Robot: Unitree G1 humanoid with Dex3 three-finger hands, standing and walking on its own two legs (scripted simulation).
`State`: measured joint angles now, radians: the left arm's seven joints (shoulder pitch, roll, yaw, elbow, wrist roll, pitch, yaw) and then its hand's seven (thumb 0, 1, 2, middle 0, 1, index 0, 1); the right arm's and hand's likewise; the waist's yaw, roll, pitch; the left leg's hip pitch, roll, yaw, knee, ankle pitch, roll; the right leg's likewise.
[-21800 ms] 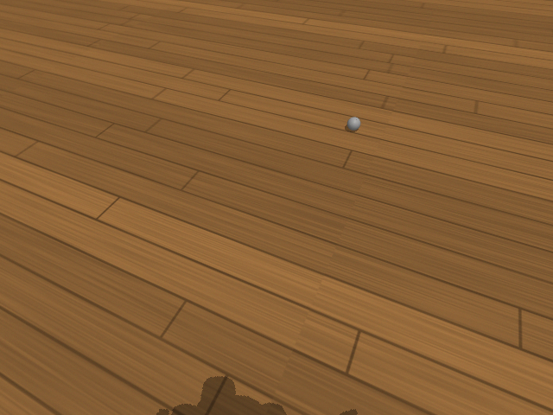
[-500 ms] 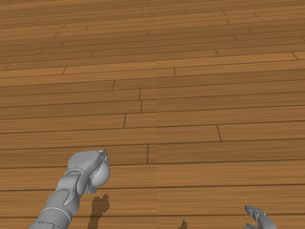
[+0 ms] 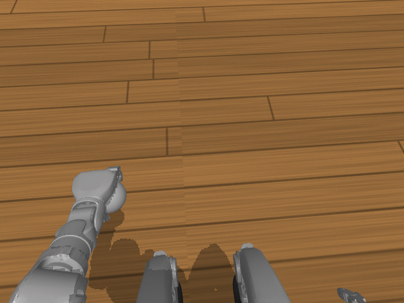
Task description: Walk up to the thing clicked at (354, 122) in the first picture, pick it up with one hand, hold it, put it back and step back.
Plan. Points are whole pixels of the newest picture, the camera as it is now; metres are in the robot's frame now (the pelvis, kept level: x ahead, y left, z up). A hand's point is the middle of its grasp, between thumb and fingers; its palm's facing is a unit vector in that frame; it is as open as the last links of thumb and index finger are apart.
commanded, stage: crouch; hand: left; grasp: from above
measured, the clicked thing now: (108, 196) +0.38 +0.22 -0.14
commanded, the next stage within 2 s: lower in 1.22 s
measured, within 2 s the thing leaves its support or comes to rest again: neither
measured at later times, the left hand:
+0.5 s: hand (121, 214) +0.39 +0.24 -0.33, palm faces -0.44 +0.00 -0.90, open 10.7 cm
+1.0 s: hand (126, 216) +0.40 +0.25 -0.41, palm faces -0.45 -0.01 -0.89, open 10.7 cm
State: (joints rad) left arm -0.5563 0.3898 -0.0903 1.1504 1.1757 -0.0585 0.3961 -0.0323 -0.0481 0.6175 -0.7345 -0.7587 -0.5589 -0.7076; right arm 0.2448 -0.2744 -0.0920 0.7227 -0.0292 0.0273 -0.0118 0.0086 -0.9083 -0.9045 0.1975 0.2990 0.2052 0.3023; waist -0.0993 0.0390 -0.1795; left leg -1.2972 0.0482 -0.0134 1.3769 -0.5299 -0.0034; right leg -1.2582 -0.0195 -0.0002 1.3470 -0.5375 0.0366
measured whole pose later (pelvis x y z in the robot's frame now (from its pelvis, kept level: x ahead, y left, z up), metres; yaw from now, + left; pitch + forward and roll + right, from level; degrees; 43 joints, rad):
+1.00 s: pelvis -0.04 +0.00 -0.25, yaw -4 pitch +35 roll -6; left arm -0.81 0.60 0.07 1.33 1.25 -0.17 0.42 -0.04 -0.07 0.75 -0.65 -0.86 -0.49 -0.76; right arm 0.15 -0.26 -0.03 0.77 -0.13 -0.07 0.11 0.01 -0.91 -0.91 0.20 0.30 0.21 0.30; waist -0.17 0.01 -0.11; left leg -2.18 0.04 -0.11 2.23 -0.66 -0.01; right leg -2.11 0.01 -0.03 2.17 -0.68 0.04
